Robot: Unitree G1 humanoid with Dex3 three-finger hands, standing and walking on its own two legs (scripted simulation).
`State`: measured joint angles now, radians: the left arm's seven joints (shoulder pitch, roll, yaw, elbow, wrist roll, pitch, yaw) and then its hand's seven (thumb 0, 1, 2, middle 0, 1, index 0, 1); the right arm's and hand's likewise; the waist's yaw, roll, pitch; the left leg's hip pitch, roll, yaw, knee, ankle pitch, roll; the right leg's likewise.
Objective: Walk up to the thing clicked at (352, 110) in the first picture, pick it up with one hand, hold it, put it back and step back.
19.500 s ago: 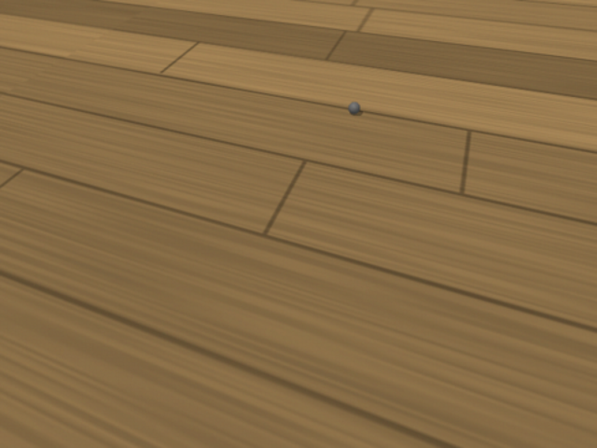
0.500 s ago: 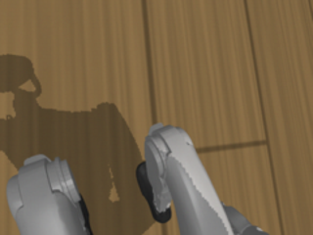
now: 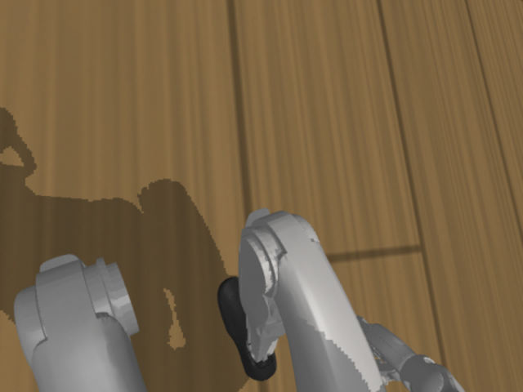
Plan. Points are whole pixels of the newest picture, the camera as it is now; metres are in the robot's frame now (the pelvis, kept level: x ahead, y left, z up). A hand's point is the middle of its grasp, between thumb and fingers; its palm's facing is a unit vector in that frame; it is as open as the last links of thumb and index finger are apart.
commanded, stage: rest palm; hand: left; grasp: from above
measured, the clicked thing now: out of the picture +0.40 +0.37 -0.26
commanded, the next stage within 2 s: close in 0.26 s
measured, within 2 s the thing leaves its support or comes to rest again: neither
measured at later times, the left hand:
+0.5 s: hand out of the picture +0.38 +0.36 -0.25, palm faces -0.45 -0.23 -0.86, open 13.6 cm
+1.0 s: hand out of the picture +0.39 +0.37 -0.25, palm faces -0.44 -0.20 -0.88, open 12.0 cm
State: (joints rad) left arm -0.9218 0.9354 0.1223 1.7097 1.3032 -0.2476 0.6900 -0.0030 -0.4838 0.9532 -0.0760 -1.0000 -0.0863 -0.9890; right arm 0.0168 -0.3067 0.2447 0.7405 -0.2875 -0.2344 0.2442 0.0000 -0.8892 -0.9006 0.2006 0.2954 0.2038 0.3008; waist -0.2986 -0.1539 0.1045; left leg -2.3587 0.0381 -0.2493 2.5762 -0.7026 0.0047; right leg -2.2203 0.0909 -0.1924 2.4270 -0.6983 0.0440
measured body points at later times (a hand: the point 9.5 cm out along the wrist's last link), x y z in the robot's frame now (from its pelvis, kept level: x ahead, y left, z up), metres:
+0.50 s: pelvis +0.00 +0.00 +0.00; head +0.25 +0.14 +0.35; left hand +0.40 +0.37 -0.20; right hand +0.08 -0.25 -0.07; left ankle +0.07 +0.13 -0.26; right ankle +0.11 -0.11 -0.26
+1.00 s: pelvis +0.00 +0.00 +0.00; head +0.26 +0.14 +0.34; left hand +0.41 +0.37 -0.20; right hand +0.10 -0.25 -0.06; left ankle +0.07 +0.13 -0.26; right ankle +0.11 -0.11 -0.26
